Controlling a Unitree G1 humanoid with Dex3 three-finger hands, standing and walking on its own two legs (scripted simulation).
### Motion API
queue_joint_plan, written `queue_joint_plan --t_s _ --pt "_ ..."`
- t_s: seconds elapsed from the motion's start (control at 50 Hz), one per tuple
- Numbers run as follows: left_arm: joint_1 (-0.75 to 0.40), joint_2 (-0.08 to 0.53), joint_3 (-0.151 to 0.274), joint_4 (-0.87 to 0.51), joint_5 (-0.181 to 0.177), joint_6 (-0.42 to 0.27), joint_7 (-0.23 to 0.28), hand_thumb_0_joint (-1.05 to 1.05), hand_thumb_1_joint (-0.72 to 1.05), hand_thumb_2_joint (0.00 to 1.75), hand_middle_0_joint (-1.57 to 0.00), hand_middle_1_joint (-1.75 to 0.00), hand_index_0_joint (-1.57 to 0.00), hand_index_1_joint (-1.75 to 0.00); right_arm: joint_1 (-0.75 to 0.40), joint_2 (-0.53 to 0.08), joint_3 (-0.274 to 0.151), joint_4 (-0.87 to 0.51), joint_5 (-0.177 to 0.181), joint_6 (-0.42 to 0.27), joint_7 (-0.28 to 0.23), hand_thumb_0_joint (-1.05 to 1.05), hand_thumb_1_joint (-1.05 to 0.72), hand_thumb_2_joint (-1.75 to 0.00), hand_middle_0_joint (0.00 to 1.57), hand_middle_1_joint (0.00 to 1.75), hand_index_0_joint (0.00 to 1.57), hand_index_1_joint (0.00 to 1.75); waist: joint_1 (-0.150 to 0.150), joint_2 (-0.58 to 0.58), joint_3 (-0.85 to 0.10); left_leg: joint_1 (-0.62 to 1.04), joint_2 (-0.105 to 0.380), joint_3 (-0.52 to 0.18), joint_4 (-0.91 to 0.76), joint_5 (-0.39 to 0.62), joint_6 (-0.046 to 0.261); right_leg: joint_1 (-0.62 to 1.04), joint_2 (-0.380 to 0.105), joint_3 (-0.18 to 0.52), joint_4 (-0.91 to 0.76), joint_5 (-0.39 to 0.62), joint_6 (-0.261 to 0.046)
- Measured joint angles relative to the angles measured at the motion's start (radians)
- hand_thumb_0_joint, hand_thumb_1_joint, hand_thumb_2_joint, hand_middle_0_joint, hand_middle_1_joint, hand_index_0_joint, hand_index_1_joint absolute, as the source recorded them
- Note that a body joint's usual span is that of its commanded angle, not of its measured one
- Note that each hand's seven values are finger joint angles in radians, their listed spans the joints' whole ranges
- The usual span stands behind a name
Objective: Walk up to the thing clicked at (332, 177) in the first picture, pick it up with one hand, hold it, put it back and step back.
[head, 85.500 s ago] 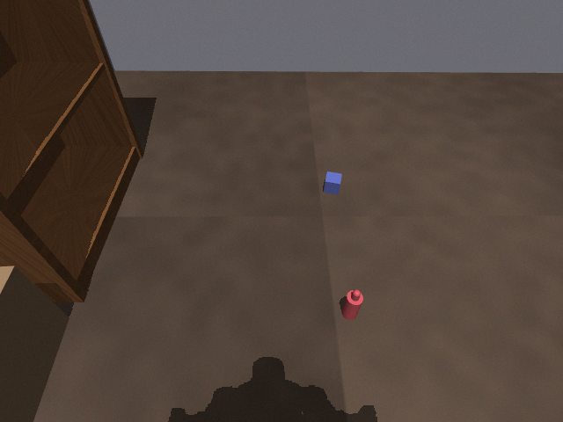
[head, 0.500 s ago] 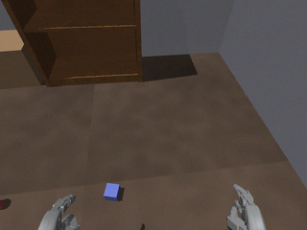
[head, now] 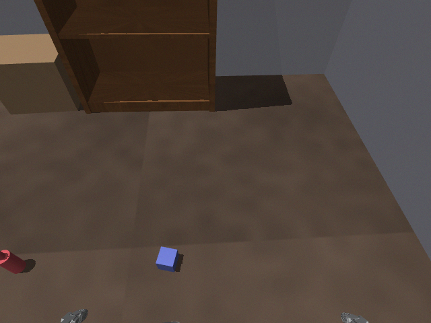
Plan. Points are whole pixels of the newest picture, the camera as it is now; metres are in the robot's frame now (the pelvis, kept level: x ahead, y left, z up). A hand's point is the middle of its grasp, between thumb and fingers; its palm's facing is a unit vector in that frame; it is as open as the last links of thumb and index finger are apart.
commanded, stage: stand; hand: left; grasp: from above
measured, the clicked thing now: (167, 259) +0.47 +0.21 -0.71
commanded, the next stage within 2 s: none
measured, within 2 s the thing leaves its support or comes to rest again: neither
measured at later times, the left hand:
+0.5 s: hand out of the picture +0.06 +0.24 -0.13, palm faces +0.05 -0.94 -0.32, open 7.4 cm
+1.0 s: hand out of the picture +0.05 +0.24 -0.13, palm faces +0.03 -0.94 -0.33, open 7.4 cm
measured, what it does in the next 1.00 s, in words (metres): stands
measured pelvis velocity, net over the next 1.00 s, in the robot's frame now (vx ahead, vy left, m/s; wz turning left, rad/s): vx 0.00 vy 0.00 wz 0.01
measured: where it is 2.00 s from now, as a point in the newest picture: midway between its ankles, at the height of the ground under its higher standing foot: outside the picture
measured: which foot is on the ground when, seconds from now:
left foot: down 0.00-1.00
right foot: down 0.00-1.00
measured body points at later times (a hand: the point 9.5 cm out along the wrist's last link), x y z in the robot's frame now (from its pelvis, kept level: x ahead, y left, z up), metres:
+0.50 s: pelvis +0.01 +0.00 +0.03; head +0.01 +0.00 +0.48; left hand +0.05 +0.29 -0.11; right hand +0.08 -0.27 -0.11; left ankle +0.03 +0.13 -0.71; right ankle -0.01 -0.14 -0.71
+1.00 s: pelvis +0.00 +0.00 +0.04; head +0.01 -0.01 +0.48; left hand +0.05 +0.29 -0.10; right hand +0.07 -0.29 -0.11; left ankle +0.03 +0.13 -0.71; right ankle -0.01 -0.14 -0.71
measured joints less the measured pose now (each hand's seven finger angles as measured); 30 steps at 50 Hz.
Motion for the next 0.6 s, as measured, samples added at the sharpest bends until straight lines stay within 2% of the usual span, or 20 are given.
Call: queue_joint_plan --t_s 0.26,0.6 --pt "0.004 -0.020 -0.006 0.258 -0.017 -0.038 -0.001 0.01 0.90 0.90 -0.20 -0.30 -0.20 -0.30 -0.004 0.015 0.005 0.132 0.020 0.020 -0.013 0.00 -0.91 -0.89 0.21 0.30 0.20 0.30 0.000 0.013 0.019 0.159 -0.001 -0.005 -0.195 0.082 0.002 0.171 0.000 -0.013 -0.220 0.095 0.006" --pt "-0.079 -0.003 -0.013 0.372 -0.020 -0.050 -0.004 0.01 0.90 0.90 -0.20 -0.30 -0.20 -0.30 -0.044 0.002 0.016 0.217 0.032 0.022 -0.016 0.00 -0.91 -0.89 0.21 0.30 0.20 0.30 -0.007 0.012 0.021 0.261 -0.003 -0.004 -0.347 0.163 0.000 0.272 -0.001 -0.017 -0.370 0.175 0.008"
